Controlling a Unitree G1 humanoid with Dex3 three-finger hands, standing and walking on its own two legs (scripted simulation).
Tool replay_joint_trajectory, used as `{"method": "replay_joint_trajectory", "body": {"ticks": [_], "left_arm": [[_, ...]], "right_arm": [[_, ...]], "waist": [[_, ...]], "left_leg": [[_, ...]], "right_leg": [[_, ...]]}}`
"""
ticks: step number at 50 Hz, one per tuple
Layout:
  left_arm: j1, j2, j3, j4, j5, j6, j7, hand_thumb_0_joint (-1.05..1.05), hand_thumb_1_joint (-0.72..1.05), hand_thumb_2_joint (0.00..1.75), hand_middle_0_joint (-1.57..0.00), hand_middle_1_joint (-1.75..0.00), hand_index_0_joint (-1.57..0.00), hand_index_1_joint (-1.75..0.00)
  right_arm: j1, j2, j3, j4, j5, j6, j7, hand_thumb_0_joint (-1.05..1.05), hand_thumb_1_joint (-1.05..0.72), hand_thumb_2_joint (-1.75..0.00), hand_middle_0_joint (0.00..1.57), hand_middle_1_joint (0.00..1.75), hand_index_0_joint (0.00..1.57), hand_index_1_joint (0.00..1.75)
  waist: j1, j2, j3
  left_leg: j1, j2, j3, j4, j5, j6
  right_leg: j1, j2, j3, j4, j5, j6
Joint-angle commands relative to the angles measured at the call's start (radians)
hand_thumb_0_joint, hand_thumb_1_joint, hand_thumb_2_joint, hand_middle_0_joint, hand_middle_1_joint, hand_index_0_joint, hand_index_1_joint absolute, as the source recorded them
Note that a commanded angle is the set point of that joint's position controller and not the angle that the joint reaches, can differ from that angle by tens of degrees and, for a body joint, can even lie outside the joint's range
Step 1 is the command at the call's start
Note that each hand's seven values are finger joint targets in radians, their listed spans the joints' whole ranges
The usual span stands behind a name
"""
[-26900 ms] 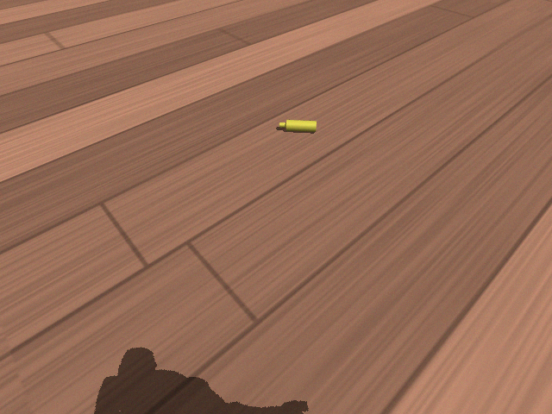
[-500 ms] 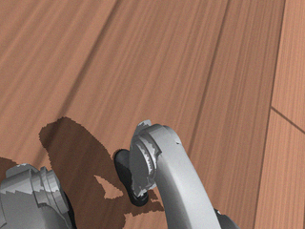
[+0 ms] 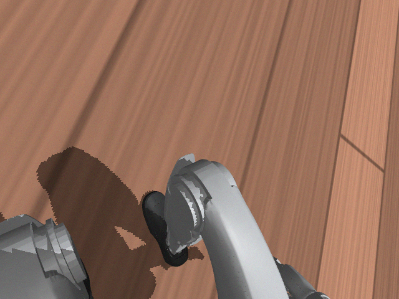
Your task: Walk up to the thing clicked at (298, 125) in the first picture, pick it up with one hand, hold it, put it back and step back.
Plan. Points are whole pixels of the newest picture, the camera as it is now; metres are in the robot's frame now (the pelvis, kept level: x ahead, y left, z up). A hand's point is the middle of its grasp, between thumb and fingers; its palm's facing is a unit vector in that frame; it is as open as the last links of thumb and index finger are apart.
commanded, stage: rest palm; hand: left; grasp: from above
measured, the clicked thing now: out of the picture +0.49 +0.38 -0.28
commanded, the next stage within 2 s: close in 0.82 s
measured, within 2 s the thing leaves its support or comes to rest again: neither
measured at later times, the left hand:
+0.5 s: hand out of the picture +0.48 +0.34 -0.26, palm faces -0.45 -0.13 -0.88, open 14.1 cm
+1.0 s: hand out of the picture +0.47 +0.34 -0.27, palm faces -0.47 -0.14 -0.87, open 13.6 cm
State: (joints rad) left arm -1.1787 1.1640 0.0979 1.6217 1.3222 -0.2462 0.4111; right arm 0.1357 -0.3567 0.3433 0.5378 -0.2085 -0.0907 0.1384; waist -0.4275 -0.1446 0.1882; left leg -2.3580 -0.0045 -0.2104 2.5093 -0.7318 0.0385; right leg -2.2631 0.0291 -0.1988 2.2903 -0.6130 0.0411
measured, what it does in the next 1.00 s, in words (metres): stands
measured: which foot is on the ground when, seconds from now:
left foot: down 0.00-1.00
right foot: down 0.00-1.00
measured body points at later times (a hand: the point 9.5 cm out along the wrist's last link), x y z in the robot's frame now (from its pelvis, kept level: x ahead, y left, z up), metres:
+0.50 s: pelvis +0.00 +0.00 +0.00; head +0.30 +0.13 +0.30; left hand +0.50 +0.34 -0.21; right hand +0.03 -0.25 -0.05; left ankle +0.06 +0.11 -0.28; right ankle +0.13 -0.11 -0.28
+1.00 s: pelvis +0.00 +0.00 +0.00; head +0.30 +0.14 +0.30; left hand +0.49 +0.35 -0.22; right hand +0.04 -0.25 -0.04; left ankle +0.06 +0.11 -0.28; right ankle +0.13 -0.11 -0.28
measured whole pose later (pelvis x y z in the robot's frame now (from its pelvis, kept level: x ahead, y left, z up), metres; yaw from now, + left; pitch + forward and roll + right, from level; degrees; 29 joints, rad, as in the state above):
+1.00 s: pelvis +0.00 +0.00 +0.00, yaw -1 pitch +30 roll -17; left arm -1.16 1.17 0.07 1.66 1.31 -0.26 0.48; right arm 0.12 -0.36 0.38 0.56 -0.23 -0.14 0.16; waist -0.43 -0.16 0.20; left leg -2.35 0.00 -0.24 2.53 -0.74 0.03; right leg -2.25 0.04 -0.22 2.29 -0.61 0.04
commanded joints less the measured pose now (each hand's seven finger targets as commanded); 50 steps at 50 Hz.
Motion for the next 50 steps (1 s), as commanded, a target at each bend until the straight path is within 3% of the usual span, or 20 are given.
{"method": "replay_joint_trajectory", "body": {"ticks": [1,15,19,20,23,27,31,33,36,37,38,40,41,43,46,48,50], "left_arm": [[-0.259,0.224,0.014,-0.160,-0.013,-0.019,0.042,0.00,-0.57,1.03,-0.09,-0.97,-0.07,-0.99],[-0.239,0.236,-0.008,-0.065,-0.005,-0.030,0.110,0.00,-0.54,1.01,-0.08,-0.98,-0.07,-1.00],[-0.252,0.224,-0.029,-0.052,-0.009,-0.017,0.124,0.00,-0.54,1.00,-0.08,-0.98,-0.07,-1.00],[-0.248,0.239,-0.008,-0.048,-0.010,-0.012,0.128,0.00,-0.54,1.00,-0.07,-1.00,-0.06,-1.01],[-0.260,0.254,0.003,-0.060,-0.009,-0.008,0.137,0.00,-0.55,1.01,-0.08,-0.98,-0.06,-1.00],[-0.229,0.223,-0.003,-0.016,-0.018,0.007,0.131,0.00,-0.55,1.01,-0.08,-1.00,-0.06,-1.01],[-0.244,0.252,0.011,-0.083,-0.024,0.016,0.118,0.00,-0.52,0.98,-0.09,-1.00,-0.08,-1.01],[-0.223,0.258,0.019,-0.052,-0.028,0.019,0.120,0.00,-0.51,0.99,-0.09,-1.00,-0.08,-1.01],[-0.198,0.220,-0.004,-0.030,-0.036,0.016,0.103,0.00,-0.51,1.02,-0.09,-1.02,-0.08,-1.04],[-0.218,0.236,0.007,-0.065,-0.038,0.010,0.100,0.00,-0.51,0.99,-0.09,-1.02,-0.08,-1.02],[-0.204,0.243,0.002,-0.048,-0.038,0.011,0.098,0.00,-0.50,1.00,-0.09,-1.03,-0.09,-1.04],[-0.233,0.256,0.013,-0.116,-0.032,0.005,0.096,0.00,-0.48,1.02,-0.12,-1.02,-0.10,-1.03],[-0.229,0.251,0.018,-0.114,-0.032,0.002,0.098,0.00,-0.47,1.03,-0.12,-1.03,-0.11,-1.04],[-0.209,0.206,-0.010,-0.084,-0.040,-0.005,0.096,0.00,-0.46,1.01,-0.12,-1.03,-0.11,-1.04],[-0.239,0.229,-0.006,-0.108,-0.030,-0.012,0.108,0.00,-0.46,1.02,-0.11,-1.04,-0.11,-1.05],[-0.222,0.213,-0.018,-0.088,-0.021,-0.013,0.110,0.00,-0.42,0.91,-0.12,-1.00,-0.13,-0.99],[-0.236,0.219,-0.019,-0.089,-0.018,-0.015,0.120,0.00,-0.42,0.91,-0.12,-1.00,-0.14,-0.99]], "right_arm": [[0.228,-0.341,-0.098,0.039,-0.002,0.012,-0.010,0.00,-0.91,-0.91,0.20,0.30,0.20,0.30],[0.196,-0.329,-0.060,0.046,-0.008,-0.009,-0.004,0.00,-0.90,-0.91,0.20,0.30,0.20,0.30],[0.192,-0.348,-0.071,0.046,-0.003,-0.027,-0.005,0.00,-0.90,-0.91,0.20,0.30,0.20,0.30],[0.203,-0.347,-0.066,0.055,-0.005,-0.032,-0.004,0.00,-0.90,-0.90,0.20,0.30,0.20,0.30],[0.195,-0.347,-0.065,0.062,-0.004,-0.037,-0.003,0.00,-0.91,-0.91,0.20,0.30,0.20,0.30],[0.196,-0.341,-0.062,0.064,-0.001,-0.044,0.004,0.00,-0.91,-0.91,0.20,0.30,0.20,0.30],[0.210,-0.350,-0.068,0.068,-0.003,-0.050,0.007,0.00,-0.91,-0.91,0.20,0.30,0.20,0.30],[0.209,-0.343,-0.060,0.067,-0.003,-0.048,0.008,0.00,-0.91,-0.91,0.20,0.30,0.20,0.30],[0.205,-0.343,-0.063,0.063,-0.004,-0.044,0.009,0.00,-0.91,-0.91,0.20,0.30,0.20,0.30],[0.208,-0.349,-0.061,0.066,-0.005,-0.044,0.008,0.00,-0.91,-0.91,0.20,0.30,0.20,0.30],[0.202,-0.346,-0.060,0.057,-0.005,-0.043,0.006,0.00,-0.91,-0.91,0.20,0.30,0.20,0.30],[0.208,-0.353,-0.073,0.063,-0.006,-0.040,0.006,0.00,-0.91,-0.91,0.20,0.30,0.20,0.30],[0.213,-0.351,-0.064,0.063,-0.010,-0.038,0.008,0.00,-0.91,-0.91,0.20,0.30,0.20,0.30],[0.200,-0.345,-0.066,0.062,-0.009,-0.041,0.013,0.00,-0.91,-0.91,0.20,0.30,0.20,0.30],[0.188,-0.346,-0.064,0.062,-0.010,-0.038,0.011,0.00,-0.91,-0.91,0.20,0.30,0.20,0.30],[0.194,-0.342,-0.061,0.063,-0.012,-0.037,0.015,0.00,-0.90,-0.90,0.20,0.30,0.20,0.30],[0.186,-0.350,-0.060,0.064,-0.011,-0.039,0.012,0.00,-0.90,-0.90,0.20,0.30,0.20,0.30]], "waist": [[-0.069,0.670,-0.672],[-0.069,0.597,-0.626],[-0.076,0.593,-0.608],[-0.074,0.602,-0.616],[-0.069,0.628,-0.650],[-0.077,0.586,-0.602],[-0.068,0.627,-0.654],[-0.062,0.604,-0.656],[-0.073,0.577,-0.620],[-0.075,0.588,-0.631],[-0.066,0.573,-0.633],[-0.051,0.650,-0.687],[-0.062,0.656,-0.669],[-0.077,0.641,-0.623],[-0.068,0.641,-0.630],[-0.071,0.630,-0.609],[-0.074,0.619,-0.620]], "left_leg": [[0.618,0.051,0.023,-0.249,0.393,-0.046],[0.520,0.053,0.018,-0.260,0.279,-0.029],[0.497,0.051,0.024,-0.261,0.239,-0.023],[0.514,0.055,0.015,-0.267,0.249,-0.028],[0.547,0.060,0.006,-0.267,0.277,-0.037],[0.484,0.055,0.013,-0.253,0.270,-0.032],[0.533,0.057,0.025,-0.239,0.330,-0.033],[0.513,0.056,0.023,-0.238,0.340,-0.035],[0.479,0.054,0.030,-0.231,0.310,-0.030],[0.485,0.054,0.029,-0.227,0.319,-0.031],[0.487,0.053,0.029,-0.238,0.299,-0.028],[0.581,0.061,0.016,-0.244,0.351,-0.042],[0.599,0.067,0.001,-0.243,0.375,-0.051],[0.576,0.064,0.001,-0.249,0.333,-0.047],[0.559,0.063,0.000,-0.257,0.305,-0.046],[0.554,0.063,0.001,-0.255,0.308,-0.044],[0.545,0.060,0.006,-0.247,0.317,-0.042]], "right_leg": [[0.364,0.030,-0.054,-0.162,0.268,-0.074],[0.389,0.047,-0.069,-0.160,0.229,-0.063],[0.377,0.050,-0.067,-0.161,0.213,-0.061],[0.366,0.044,-0.068,-0.158,0.218,-0.060],[0.362,0.043,-0.074,-0.151,0.229,-0.064],[0.368,0.044,-0.073,-0.154,0.232,-0.065],[0.403,0.043,-0.061,-0.160,0.273,-0.063],[0.427,0.044,-0.068,-0.157,0.284,-0.066],[0.429,0.050,-0.068,-0.169,0.260,-0.067],[0.427,0.047,-0.070,-0.169,0.266,-0.066],[0.446,0.049,-0.067,-0.172,0.250,-0.066],[0.408,0.044,-0.069,-0.157,0.266,-0.071],[0.379,0.041,-0.079,-0.153,0.266,-0.072],[0.368,0.044,-0.080,-0.153,0.244,-0.069],[0.373,0.047,-0.087,-0.154,0.235,-0.069],[0.368,0.047,-0.083,-0.152,0.241,-0.067],[0.382,0.050,-0.085,-0.157,0.254,-0.068]]}}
